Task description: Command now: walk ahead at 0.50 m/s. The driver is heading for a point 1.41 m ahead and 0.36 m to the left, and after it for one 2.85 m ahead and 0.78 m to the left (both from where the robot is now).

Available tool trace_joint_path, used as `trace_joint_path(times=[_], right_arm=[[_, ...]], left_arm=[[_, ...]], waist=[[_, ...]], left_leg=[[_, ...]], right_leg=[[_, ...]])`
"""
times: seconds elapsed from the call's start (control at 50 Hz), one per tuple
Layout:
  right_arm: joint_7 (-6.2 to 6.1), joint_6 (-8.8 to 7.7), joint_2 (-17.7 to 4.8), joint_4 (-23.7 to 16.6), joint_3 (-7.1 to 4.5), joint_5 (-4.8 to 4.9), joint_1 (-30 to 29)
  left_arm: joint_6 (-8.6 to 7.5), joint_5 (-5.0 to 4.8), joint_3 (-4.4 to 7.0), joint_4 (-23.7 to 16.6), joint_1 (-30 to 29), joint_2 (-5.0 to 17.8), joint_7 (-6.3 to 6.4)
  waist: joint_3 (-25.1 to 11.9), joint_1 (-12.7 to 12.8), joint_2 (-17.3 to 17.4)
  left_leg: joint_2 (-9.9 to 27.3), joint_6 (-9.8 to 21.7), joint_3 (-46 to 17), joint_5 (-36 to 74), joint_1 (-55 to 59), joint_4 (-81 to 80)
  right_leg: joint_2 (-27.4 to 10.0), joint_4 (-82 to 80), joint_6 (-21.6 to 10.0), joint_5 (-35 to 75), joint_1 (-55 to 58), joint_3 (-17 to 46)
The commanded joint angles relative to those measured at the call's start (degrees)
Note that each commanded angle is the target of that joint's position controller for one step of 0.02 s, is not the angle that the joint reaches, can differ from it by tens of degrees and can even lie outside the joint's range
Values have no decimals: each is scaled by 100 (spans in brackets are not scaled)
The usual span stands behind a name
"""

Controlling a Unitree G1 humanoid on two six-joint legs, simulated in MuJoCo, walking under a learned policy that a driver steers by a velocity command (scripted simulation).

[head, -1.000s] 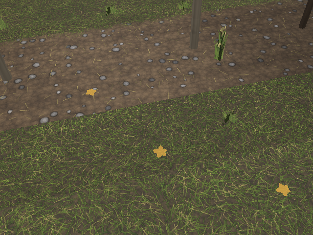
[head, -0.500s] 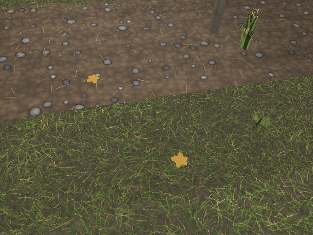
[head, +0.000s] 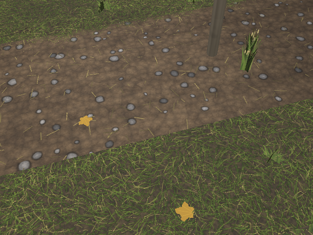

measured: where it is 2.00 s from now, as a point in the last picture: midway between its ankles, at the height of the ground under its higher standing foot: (142, 142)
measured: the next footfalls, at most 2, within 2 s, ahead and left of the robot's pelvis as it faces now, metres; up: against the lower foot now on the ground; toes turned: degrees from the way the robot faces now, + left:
left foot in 0.32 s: +0.23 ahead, +0.17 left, +0.00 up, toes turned +1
right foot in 0.86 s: +0.62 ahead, -0.07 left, -0.19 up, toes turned +0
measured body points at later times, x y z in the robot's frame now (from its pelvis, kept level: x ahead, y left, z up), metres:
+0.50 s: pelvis +0.24 +0.07 -0.02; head +0.25 +0.07 +0.43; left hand +0.39 +0.32 -0.13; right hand +0.22 -0.18 -0.16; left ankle +0.19 +0.16 -0.73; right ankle +0.24 -0.07 -0.64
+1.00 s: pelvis +0.56 +0.00 -0.19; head +0.60 -0.01 +0.25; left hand +0.65 +0.24 -0.33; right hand +0.59 -0.25 -0.33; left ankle +0.48 +0.18 -0.77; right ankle +0.58 -0.07 -0.92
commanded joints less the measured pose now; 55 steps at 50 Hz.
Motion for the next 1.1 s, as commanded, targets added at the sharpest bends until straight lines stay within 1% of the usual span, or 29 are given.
trace_joint_path(times=[0.02,0.1,0.14,0.16,0.24,0.3,0.32,0.34,0.36,0.38,0.4,0.42,0.44,0.48,0.54,0.58,0.62,0.66,0.74,0.78,0.84,0.86,0.88,0.9,0.92,0.94,0.98,1.04,1.1], right_arm=[[-92,53,-297,-341,-127,-41,183],[-66,2,-278,-731,-115,-185,-775],[-7,-19,-246,-583,-125,-217,-589],[53,-22,-327,-394,-166,-176,-227],[129,-50,-416,-765,-148,-179,-1104],[265,-139,-597,-643,-238,-66,-358],[280,-187,-721,-254,-338,-103,753],[279,-209,-1095,18,-464,-157,1673],[282,-245,-1250,-61,-418,-41,1580],[330,-270,-610,-284,-119,62,1269],[416,-288,-768,-74,-203,33,1298],[440,-340,-593,-215,-133,55,954],[407,-341,-459,-367,-46,18,539],[290,-317,-440,-517,27,-48,41],[61,-248,-750,-343,-85,-250,427],[-76,-391,-352,-174,30,-113,1441],[-220,-361,-314,-298,53,-56,1521],[-188,-304,-420,-320,12,-77,1381],[-155,-122,-116,-249,32,43,1646],[-221,4,-89,-200,40,68,1765],[-152,94,-292,-153,-61,58,1419],[-55,-8,54,-273,-27,-50,1359],[19,-146,85,-368,75,100,2166],[67,-334,-293,-586,92,200,2035],[86,-464,-523,-870,40,295,1443],[-104,-447,-589,-862,-23,185,817],[-233,-118,-229,-720,-6,-38,1021],[-212,-48,-155,-1006,-51,-33,303],[-87,-74,23,-1273,13,-88,-539]], left_arm=[[-135,11,109,-187,62,488,15],[-172,-3,194,99,422,900,201],[-163,50,233,193,529,984,219],[-180,110,267,297,630,1069,188],[-127,-45,165,478,1018,683,188],[-61,-63,203,281,589,863,162],[-56,-117,216,171,164,936,177],[-105,-153,187,24,-45,854,202],[-185,-113,55,-24,505,292,210],[-354,-187,16,132,1220,174,154],[-375,-446,53,-159,810,320,147],[-313,-461,97,-334,40,616,220],[-215,-354,91,-414,-161,617,232],[-39,-176,62,-496,-95,501,108],[-41,22,-12,-470,-252,270,-40],[-166,-147,25,-755,-1256,450,-146],[-318,-3,-61,-999,-2105,285,-361],[-327,41,-78,-934,-1885,106,-500],[-212,-158,-89,-972,-2211,266,-486],[-252,-99,-115,-800,-1943,253,-450],[-226,22,104,163,743,591,-289],[-178,68,143,474,1671,881,-264],[-165,52,153,529,1810,1163,-243],[-31,-69,287,534,1902,1288,-167],[12,-42,315,341,1451,1375,-111],[-10,65,209,118,732,1004,-31],[-135,92,58,42,-268,690,8],[-254,90,39,269,-114,666,85],[-220,-2,102,486,386,810,272]], waist=[[-310,-126,-388],[-116,-1,-388],[-518,-97,-334],[-652,-159,-546],[-4,138,-512],[-225,-332,-757],[-538,-918,-599],[-614,-1396,167],[-484,-909,1659],[-536,-376,1805],[-296,-243,1595],[111,-238,251],[204,-109,-272],[180,286,-14],[-227,164,5],[124,-359,30],[298,-655,37],[65,-529,203],[529,-720,217],[606,-712,173],[-300,595,132],[-885,865,-891],[-1815,499,-1966],[-2476,697,-2291],[-2400,496,-1497],[-1901,304,-271],[-1027,-435,152],[-339,-371,-440],[-323,-28,-582]], left_leg=[[534,-78,-251,376,-699,-592],[491,-166,-167,1691,-856,-2174],[89,-269,263,2685,269,-2040],[165,-250,114,2985,446,-1534],[312,-4,55,2004,-802,-1604],[49,146,398,1180,498,-2102],[-209,204,682,1516,1928,-2517],[56,450,341,1404,2768,-3365],[1210,1085,-1652,1247,2970,-4051],[1553,1398,-2584,3216,3044,-4144],[2036,1812,-3631,2230,2974,-4889],[2017,1705,-3498,1640,2561,-4637],[1952,1582,-2951,1851,1952,-4457],[1532,1330,-2114,1440,1016,-4717],[1133,1192,-1350,2036,870,-4581],[992,953,-1330,869,2344,-4311],[620,763,-811,33,1427,-4380],[423,569,-371,-177,104,-4227],[559,408,-479,-359,1260,-3096],[552,347,-535,203,2154,-2238],[92,167,-247,1255,1056,1208],[-591,-93,-141,-2253,-876,3486],[-413,-73,-901,-2616,-2557,4097],[-157,-165,-1081,-2396,-3358,4134],[72,-133,-954,-1268,-3625,2963],[257,-100,-568,-233,-3302,2769],[629,-559,-645,473,-2004,1575],[794,-635,-774,790,-1477,-116],[601,-345,-509,1888,-1429,-1477]], right_leg=[[-1536,-1739,-974,360,694,1798],[-1404,-1899,-848,1138,651,1226],[-1026,-1585,-773,1771,118,506],[-1287,-1385,-807,1816,157,627],[-1603,-886,-844,1238,979,1055],[-1574,85,-745,2074,534,1041],[-1270,1202,-595,2695,-100,790],[-701,3198,-249,2376,-871,457],[-5,5367,23,-1930,-2176,466],[188,5983,-132,-2580,-2856,1350],[204,6129,-154,-2089,-3785,1210],[-169,5873,-234,-1778,-4098,1258],[-347,5456,-196,-1372,-3845,1328],[-728,4219,-113,-912,-3004,1152],[-726,3614,-27,821,-2190,579],[-813,2370,-41,1546,-4004,869],[-519,497,-10,3524,-2618,333],[-210,434,-177,4719,-513,163],[-392,-232,-125,3852,-977,345],[-647,-986,-12,3588,-1255,539],[-1013,-1603,-260,4260,1802,563],[-1590,-379,-579,5810,3873,1050],[-2085,1722,-779,7173,5782,1456],[-2305,1586,-1314,6197,6141,2225],[-2570,458,-1725,2583,5305,2803],[-2600,-523,-1558,962,3865,3222],[-2634,-736,-1635,2619,1248,3064],[-2031,-1174,-1150,2497,138,1922],[-1649,-1375,-787,2907,690,1023]])
Keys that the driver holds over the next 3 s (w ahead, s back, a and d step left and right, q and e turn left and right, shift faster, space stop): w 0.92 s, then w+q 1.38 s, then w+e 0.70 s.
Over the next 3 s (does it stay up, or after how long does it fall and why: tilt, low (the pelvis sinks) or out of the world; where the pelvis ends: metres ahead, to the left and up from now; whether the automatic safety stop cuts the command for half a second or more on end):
stays up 1.50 0.48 -0.20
